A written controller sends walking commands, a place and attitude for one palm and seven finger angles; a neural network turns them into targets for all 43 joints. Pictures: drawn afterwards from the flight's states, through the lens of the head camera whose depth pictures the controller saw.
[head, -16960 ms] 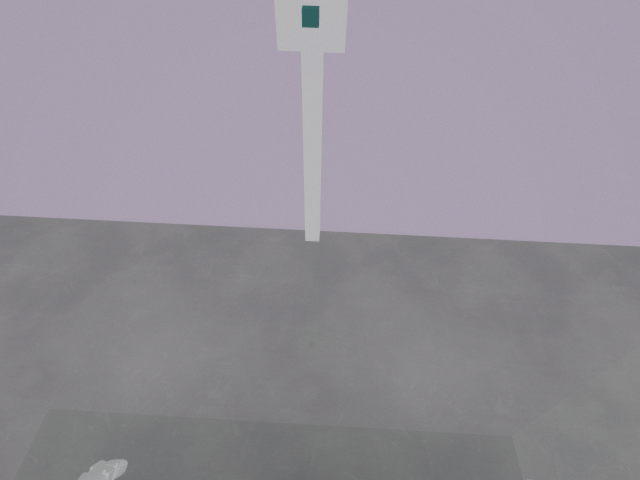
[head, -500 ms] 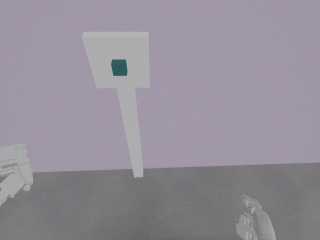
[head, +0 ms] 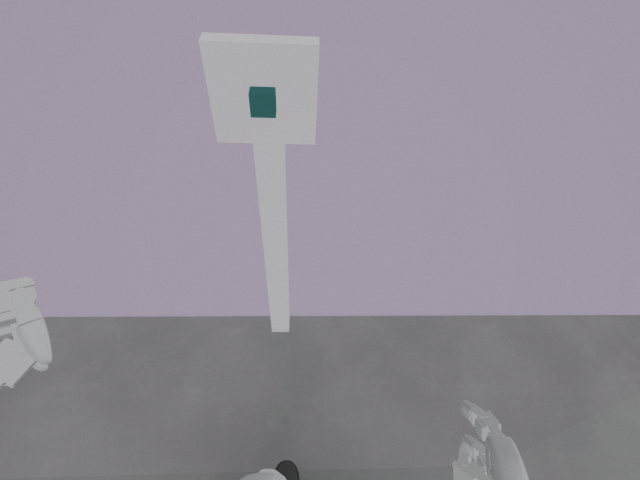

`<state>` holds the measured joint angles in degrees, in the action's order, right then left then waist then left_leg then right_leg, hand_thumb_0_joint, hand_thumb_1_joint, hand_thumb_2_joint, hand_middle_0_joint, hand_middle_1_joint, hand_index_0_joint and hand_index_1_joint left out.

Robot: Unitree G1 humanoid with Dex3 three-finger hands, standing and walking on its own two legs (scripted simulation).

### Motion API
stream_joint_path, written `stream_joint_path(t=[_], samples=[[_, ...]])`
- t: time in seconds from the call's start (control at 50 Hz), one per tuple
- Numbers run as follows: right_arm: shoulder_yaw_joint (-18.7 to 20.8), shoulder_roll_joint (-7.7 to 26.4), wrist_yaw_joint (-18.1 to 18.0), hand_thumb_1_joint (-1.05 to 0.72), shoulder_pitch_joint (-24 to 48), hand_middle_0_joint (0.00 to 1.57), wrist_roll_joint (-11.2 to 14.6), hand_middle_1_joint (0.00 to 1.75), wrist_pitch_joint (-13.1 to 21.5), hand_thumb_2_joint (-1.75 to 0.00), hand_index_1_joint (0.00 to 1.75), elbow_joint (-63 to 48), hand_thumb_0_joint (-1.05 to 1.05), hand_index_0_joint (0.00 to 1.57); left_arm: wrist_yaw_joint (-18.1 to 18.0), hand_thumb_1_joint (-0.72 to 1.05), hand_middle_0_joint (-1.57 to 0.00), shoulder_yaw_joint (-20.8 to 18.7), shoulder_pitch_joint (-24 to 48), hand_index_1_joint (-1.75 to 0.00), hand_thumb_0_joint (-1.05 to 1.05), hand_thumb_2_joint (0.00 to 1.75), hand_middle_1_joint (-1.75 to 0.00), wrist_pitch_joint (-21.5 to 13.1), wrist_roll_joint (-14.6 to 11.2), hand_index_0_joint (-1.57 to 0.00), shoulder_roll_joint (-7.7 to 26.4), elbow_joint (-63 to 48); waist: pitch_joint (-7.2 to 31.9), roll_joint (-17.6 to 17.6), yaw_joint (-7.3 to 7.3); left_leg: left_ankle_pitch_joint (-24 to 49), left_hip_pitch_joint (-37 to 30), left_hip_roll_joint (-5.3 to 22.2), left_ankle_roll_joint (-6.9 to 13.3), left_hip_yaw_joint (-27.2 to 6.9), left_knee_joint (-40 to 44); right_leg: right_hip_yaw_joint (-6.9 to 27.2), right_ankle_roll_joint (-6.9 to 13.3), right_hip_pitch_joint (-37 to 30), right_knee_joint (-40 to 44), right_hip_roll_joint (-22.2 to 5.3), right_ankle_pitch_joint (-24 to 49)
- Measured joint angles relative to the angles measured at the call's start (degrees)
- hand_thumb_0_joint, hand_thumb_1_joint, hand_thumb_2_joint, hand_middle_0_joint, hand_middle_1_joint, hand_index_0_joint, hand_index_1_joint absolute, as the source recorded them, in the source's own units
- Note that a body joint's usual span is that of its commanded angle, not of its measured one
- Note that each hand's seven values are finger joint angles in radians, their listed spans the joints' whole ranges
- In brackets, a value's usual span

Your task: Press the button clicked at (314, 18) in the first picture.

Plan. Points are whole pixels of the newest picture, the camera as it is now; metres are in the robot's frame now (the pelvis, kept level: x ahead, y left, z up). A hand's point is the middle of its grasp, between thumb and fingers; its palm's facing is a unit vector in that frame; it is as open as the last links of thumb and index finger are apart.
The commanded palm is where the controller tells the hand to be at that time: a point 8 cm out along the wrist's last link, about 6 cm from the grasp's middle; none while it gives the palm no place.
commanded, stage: step back with the hand held close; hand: left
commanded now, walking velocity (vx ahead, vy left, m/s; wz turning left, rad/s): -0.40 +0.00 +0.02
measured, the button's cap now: (263, 101) +0.65 +0.15 +0.13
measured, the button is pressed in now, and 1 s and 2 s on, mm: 0 0 0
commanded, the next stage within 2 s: stop stepping back and stand still in 0.12 s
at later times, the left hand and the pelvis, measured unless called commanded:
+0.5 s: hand out of the picture +0.06 +0.25 +0.18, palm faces +0.32 -0.83 -0.46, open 3.1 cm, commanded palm +0.02 +0.29 +0.19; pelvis -0.12 +0.01 +0.01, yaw -3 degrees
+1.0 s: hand out of the picture +0.04 +0.26 +0.17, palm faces +0.37 -0.82 -0.44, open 3.1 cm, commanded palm none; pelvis -0.15 +0.03 +0.01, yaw -2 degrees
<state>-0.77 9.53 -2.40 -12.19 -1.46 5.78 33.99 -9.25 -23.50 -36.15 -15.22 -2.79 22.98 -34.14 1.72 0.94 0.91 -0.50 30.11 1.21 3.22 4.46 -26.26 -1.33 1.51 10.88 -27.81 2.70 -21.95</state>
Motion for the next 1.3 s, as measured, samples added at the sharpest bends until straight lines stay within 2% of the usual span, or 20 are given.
stream_joint_path(t=[0.08, 0.14, 0.22, 0.3, 0.36, 0.42, 0.48, 0.54, 0.58, 0.64, 0.74, 0.8, 0.86, 0.96, 1.02, 1.06, 1.1, 1.2, 1.26, 1.3], samples=[[0.1, 0.9, 0.1, -0.90, 2.2, 0.21, 0.5, 0.30, -1.3, -0.89, 0.30, 2.6, 0.01, 0.20, 0.8, 0.89, -1.31, 4.5, 1.5, -1.50, 0.02, 0.90, -1.50, 0.4, 0.4, -1.31, -1.7, 0.5, -1.1, 0.2, 1.46, -13.1, 1.2, -1.2, -3.6, -2.8, -11.5, 1.6, -1.2, 1.1, 0.0, 0.1, 3.9], [-0.4, 1.2, -0.9, -0.90, 1.7, 0.21, 0.7, 0.30, -2.6, -0.89, 0.30, 1.8, 0.01, 0.20, 1.2, 0.89, -1.31, 4.7, 1.1, -1.50, 0.02, 0.90, -1.50, 1.1, 0.8, -1.31, -1.4, 0.0, 0.1, -1.2, 0.68, -10.7, -4.2, -1.9, -3.9, -3.6, -10.2, 2.5, -2.0, 2.1, -0.5, -0.7, 4.1], [0.4, 1.0, -1.1, -0.90, 3.4, 0.21, 0.8, 0.30, -2.5, -0.90, 0.30, 0.2, 0.01, 0.20, 2.0, 0.89, -1.31, 2.6, 4.5, -1.50, 0.02, 0.90, -1.50, 1.2, 0.1, -1.31, 2.0, 0.8, -2.7, -3.4, -0.67, -7.2, -7.7, -3.4, 0.5, -2.7, -1.8, 3.8, -2.5, 6.9, -8.6, -1.4, 0.2], [0.5, 0.8, 0.3, -0.90, 3.4, 0.21, 0.5, 0.30, -0.3, -0.90, 0.29, -1.5, 0.01, 0.20, 2.0, 0.89, -1.31, 0.9, 1.5, -1.50, 0.02, 0.90, -1.50, 1.6, -0.8, -1.31, 3.6, -0.9, -3.3, -2.0, -1.77, -2.7, -7.9, -1.5, 0.8, -2.9, 2.7, 2.9, -2.5, 10.2, -17.4, 1.0, -5.4], [0.4, 0.6, 0.5, -0.90, 1.5, 0.21, 0.8, 0.30, 0.0, -0.90, 0.30, -2.5, 0.01, 0.20, 1.5, 0.89, -1.31, 0.8, -2.7, -1.50, 0.02, 0.90, -1.50, 2.6, -0.7, -1.31, 3.4, -3.0, -2.1, -1.4, -2.21, -0.7, -8.1, -0.8, 0.3, -2.9, 5.2, 0.3, -1.9, 7.2, -13.2, 0.6, -5.7], [0.2, 0.3, -0.3, -0.90, -0.8, 0.21, 0.7, 0.30, -0.4, -0.90, 0.30, -2.6, 0.01, 0.20, 0.9, 0.89, -1.31, 0.8, -4.7, -1.50, 0.02, 0.90, -1.50, 3.9, -0.3, -1.31, 3.6, -3.3, -0.3, -2.2, -2.68, -3.3, -6.8, -2.1, -1.4, -3.1, 5.6, -1.9, -0.5, 0.0, -0.6, -0.4, -4.9], [0.4, 1.5, -0.6, -0.90, -1.1, 0.21, 0.4, 0.30, -1.7, -0.90, 0.30, -0.3, 0.00, 0.20, 0.9, 0.89, -1.31, 1.7, -4.1, -1.50, 0.02, 0.90, -1.50, 4.8, -0.1, -1.31, 1.9, -2.3, 0.0, -1.5, -1.02, -12.9, -2.2, -2.6, -3.6, -3.9, -6.9, -1.8, 1.2, 0.0, 3.0, -0.7, 6.1], [0.6, 2.3, -1.2, -0.90, -3.0, 0.21, 0.6, 0.30, -2.6, -0.90, 0.30, 3.1, 0.01, 0.20, 0.4, 0.89, -1.31, 3.3, -2.5, -1.50, 0.01, 0.90, -1.50, 5.1, 0.5, -1.31, -1.0, 0.2, 2.1, -1.9, 0.47, -16.5, -2.1, -2.5, -3.8, -4.4, -19.7, -1.0, 0.7, 0.7, 1.5, -1.6, 6.8], [0.8, 2.8, -1.9, -0.90, -4.7, 0.21, 0.5, 0.30, -2.3, -0.90, 0.30, 4.3, 0.01, 0.20, 0.0, 0.89, -1.31, 4.3, -0.2, -1.50, 0.01, 0.90, -1.50, 5.2, 1.2, -1.31, -2.7, 2.4, 3.6, -2.2, 0.53, -18.3, -5.7, -1.3, -3.0, -3.7, -18.6, -1.4, 0.1, 1.2, 0.6, -2.3, 6.2], [1.2, 4.1, -2.9, -0.90, -6.4, 0.21, 0.4, 0.30, -1.0, -0.90, 0.30, 4.5, 0.01, 0.20, -0.6, 0.89, -1.31, 5.4, 3.5, -1.50, 0.01, 0.90, -1.50, 4.9, 2.0, -1.31, -4.4, 4.6, 4.5, -1.5, -0.58, -20.1, -13.7, 0.8, -1.5, -3.5, -7.3, -2.9, -0.6, 3.2, -2.9, -2.9, 4.9], [0.9, 1.7, -2.5, -0.90, -4.7, 0.20, 0.3, 0.30, 0.9, -0.90, 0.29, 3.7, 0.01, 0.20, -0.7, 0.89, -1.31, 3.0, 4.1, -1.50, 0.02, 0.90, -1.50, 4.5, 2.2, -1.31, -2.4, 5.4, 1.8, -3.3, -3.08, -14.5, -14.4, -0.9, -1.7, -2.4, -5.2, -0.4, -1.1, 8.6, -16.6, -2.7, -2.7], [0.0, 0.1, -1.4, -0.90, -5.3, 0.20, 0.4, 0.30, 1.9, -0.90, 0.29, 2.6, 0.01, 0.20, -0.5, 0.89, -1.31, 1.9, 1.5, -1.50, 0.02, 0.90, -1.50, 4.1, 2.2, -1.31, -0.6, 3.4, 1.4, -2.4, -3.71, -13.1, -15.0, -0.1, -2.1, -2.8, -3.2, -2.5, -1.2, 7.6, -13.1, -2.1, -2.5], [-0.8, -0.4, -0.8, -0.90, -5.4, 0.21, 0.3, 0.30, 1.5, -0.90, 0.30, 1.5, 0.01, 0.20, -0.2, 0.89, -1.31, 1.3, -0.9, -1.50, 0.02, 0.90, -1.50, 3.1, 2.3, -1.31, 0.5, 1.7, 1.3, -1.6, -3.14, -14.5, -13.1, 0.3, -2.7, -2.5, -5.8, -3.9, -0.2, 4.0, -3.3, -1.9, 1.0], [0.1, 1.1, -0.4, -0.90, -3.6, 0.21, 0.5, 0.30, -1.0, -0.90, 0.30, 3.8, 0.01, 0.20, 0.6, 0.89, -1.31, 3.8, 0.5, -1.50, 0.01, 0.90, -1.50, 2.7, 2.2, -1.31, -2.1, 4.2, 0.1, 0.3, -1.04, -21.5, -6.1, -0.4, -2.7, -3.7, -23.8, -4.1, 1.7, 4.2, -2.8, -1.6, 6.8], [0.2, 1.9, -0.9, -0.90, -3.4, 0.21, 0.5, 0.30, -1.4, -0.89, 0.30, 4.3, 0.01, 0.20, 0.4, 0.89, -1.31, 4.2, 0.7, -1.50, 0.01, 0.90, -1.50, 2.7, 2.1, -1.31, -3.6, 5.1, 0.0, -0.7, -0.68, -19.7, -7.0, 0.0, -2.5, -2.2, -20.3, -3.7, 1.1, 3.1, -1.3, -2.4, 6.9], [1.7, 3.3, 1.5, -0.90, -3.2, 0.21, 0.7, 0.30, -0.5, -0.90, 0.30, 5.7, 0.01, 0.20, 2.6, 0.89, -1.31, 6.8, 5.1, -1.50, 0.01, 0.90, -1.50, 3.6, 3.6, -1.31, -3.8, 12.4, 0.4, -0.2, -0.89, -17.8, -7.5, 0.2, -2.6, -1.6, -15.9, -4.9, 0.4, 4.0, -2.8, -3.5, 6.0], [2.4, 5.7, 2.9, -0.90, -2.8, 0.21, 0.5, 0.30, -2.1, -0.90, 0.30, 6.4, 0.01, 0.20, 5.2, 0.90, -1.30, 10.9, 11.0, -1.49, 0.00, 0.90, -1.49, 8.2, 4.1, -1.30, -5.3, 25.2, 0.9, 2.2, -0.99, -13.3, -8.6, 0.7, -1.9, -2.9, -11.8, -6.3, -0.5, 6.4, -7.5, -3.9, 3.5], [1.1, 4.9, 2.7, -0.91, 0.6, 0.20, -0.9, 0.30, -5.5, -0.90, 0.29, 11.2, 0.00, 0.20, 8.0, 0.91, -1.20, 17.9, 20.0, -1.41, 0.01, 0.90, -1.40, 18.0, 4.6, -1.20, -10.5, 60.9, -1.0, 1.0, -1.68, -18.4, -8.3, -0.6, -1.9, -1.9, -14.1, -5.2, -1.5, 7.9, -11.9, -5.5, 0.9], [-0.1, 2.5, 2.4, -0.91, 0.9, 0.20, -0.6, 0.30, -5.9, -0.90, 0.29, 13.9, 0.00, 0.20, 8.4, 0.91, -1.11, 21.6, 20.1, -1.32, 0.01, 0.90, -1.32, 18.7, 4.3, -1.12, -13.1, 75.2, -3.0, -1.3, -2.04, -17.0, -10.9, -0.5, -1.9, -1.3, -10.9, -4.7, -1.4, 5.7, -8.7, -5.3, 2.5], [-0.5, 0.7, 2.2, -0.91, 0.2, 0.20, -0.4, 0.30, -6.1, -0.90, 0.29, 16.0, 0.00, 0.20, 6.4, 0.91, -1.04, 20.6, 20.0, -1.25, 0.02, 0.90, -1.30, 17.7, 4.5, -1.06, -12.1, 80.9, -3.9, -2.8, -1.64, -15.8, -12.2, -0.5, -2.0, -1.5, -8.4, -4.9, -1.3, 4.1, -6.0, -5.0, 3.8]])
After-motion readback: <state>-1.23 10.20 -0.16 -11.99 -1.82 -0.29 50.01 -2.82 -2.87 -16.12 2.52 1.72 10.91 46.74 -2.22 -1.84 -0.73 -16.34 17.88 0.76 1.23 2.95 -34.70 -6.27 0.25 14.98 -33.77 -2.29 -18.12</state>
